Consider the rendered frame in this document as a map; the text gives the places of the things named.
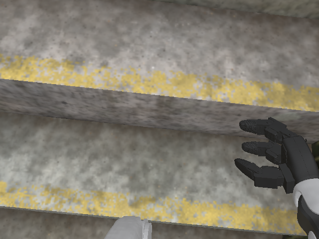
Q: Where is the left robot thigh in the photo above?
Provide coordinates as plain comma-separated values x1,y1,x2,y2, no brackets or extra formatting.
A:
104,216,152,239

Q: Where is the right robot hand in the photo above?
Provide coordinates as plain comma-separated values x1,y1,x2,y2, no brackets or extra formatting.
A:
234,117,319,194

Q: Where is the robot right forearm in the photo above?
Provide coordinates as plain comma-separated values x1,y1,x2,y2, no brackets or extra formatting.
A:
293,178,319,239

